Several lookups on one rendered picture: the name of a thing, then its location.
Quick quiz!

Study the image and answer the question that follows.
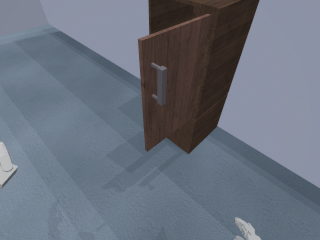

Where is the handle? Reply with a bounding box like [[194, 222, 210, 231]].
[[151, 63, 168, 106]]

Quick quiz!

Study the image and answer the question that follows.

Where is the robot right hand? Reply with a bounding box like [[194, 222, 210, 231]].
[[234, 217, 261, 240]]

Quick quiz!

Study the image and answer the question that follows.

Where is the robot left hand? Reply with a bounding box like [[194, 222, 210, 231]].
[[0, 142, 18, 189]]

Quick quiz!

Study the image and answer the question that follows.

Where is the cupboard door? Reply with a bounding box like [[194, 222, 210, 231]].
[[138, 14, 212, 152]]

